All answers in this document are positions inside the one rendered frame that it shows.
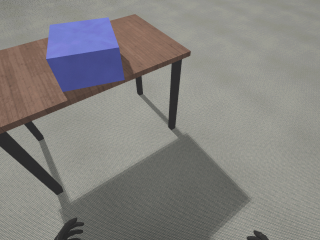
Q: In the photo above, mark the table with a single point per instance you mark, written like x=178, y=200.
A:
x=29, y=89

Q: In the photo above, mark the carton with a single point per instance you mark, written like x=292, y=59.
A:
x=84, y=53

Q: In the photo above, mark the robot right hand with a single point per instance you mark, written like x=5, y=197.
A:
x=258, y=236

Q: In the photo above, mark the robot left hand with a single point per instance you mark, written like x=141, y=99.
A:
x=65, y=232

